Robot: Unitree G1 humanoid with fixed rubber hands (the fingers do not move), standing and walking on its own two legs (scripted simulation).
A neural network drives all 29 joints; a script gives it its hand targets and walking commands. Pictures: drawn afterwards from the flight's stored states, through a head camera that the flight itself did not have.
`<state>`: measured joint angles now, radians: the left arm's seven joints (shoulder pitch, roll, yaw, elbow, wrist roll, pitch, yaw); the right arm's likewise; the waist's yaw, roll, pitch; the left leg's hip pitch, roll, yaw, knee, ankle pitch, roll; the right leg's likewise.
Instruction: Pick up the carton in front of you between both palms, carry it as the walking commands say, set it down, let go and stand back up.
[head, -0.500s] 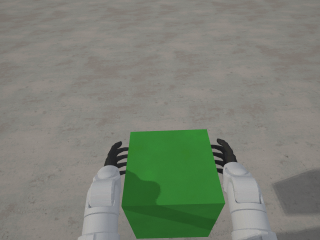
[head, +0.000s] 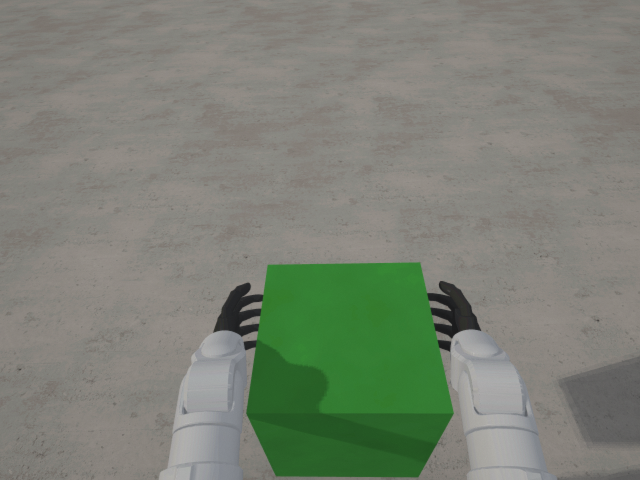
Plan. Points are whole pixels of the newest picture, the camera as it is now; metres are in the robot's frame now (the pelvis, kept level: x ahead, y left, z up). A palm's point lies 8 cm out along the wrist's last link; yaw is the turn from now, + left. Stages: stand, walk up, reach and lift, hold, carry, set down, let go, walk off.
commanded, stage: hold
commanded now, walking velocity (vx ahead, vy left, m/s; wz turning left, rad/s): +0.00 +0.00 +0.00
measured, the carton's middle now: (345, 373) +0.28 -0.01 -0.05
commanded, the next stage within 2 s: set down in 0.62 s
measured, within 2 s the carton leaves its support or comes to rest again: neither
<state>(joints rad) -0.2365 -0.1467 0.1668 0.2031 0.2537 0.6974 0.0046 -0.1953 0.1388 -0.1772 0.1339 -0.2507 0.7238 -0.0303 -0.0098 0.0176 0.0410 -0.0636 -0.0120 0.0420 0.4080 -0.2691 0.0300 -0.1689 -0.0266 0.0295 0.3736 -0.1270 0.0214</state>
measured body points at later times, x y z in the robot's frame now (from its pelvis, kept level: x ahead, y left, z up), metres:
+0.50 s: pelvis -0.02 -0.05 +0.00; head -0.07 -0.07 +0.45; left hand +0.27 +0.13 +0.04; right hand +0.30 -0.18 +0.04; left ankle -0.02 +0.09 -0.74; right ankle +0.05 -0.15 -0.74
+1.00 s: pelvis -0.01 -0.04 -0.01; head +0.03 -0.05 +0.44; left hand +0.32 +0.13 -0.01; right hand +0.35 -0.17 -0.01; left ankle -0.02 +0.09 -0.74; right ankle +0.05 -0.15 -0.74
